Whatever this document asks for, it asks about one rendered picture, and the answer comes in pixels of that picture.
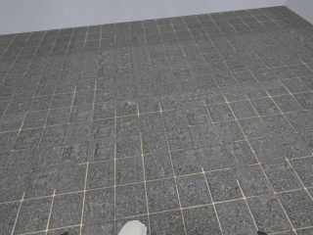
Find robot left thigh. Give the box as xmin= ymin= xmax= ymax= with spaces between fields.
xmin=117 ymin=220 xmax=147 ymax=235

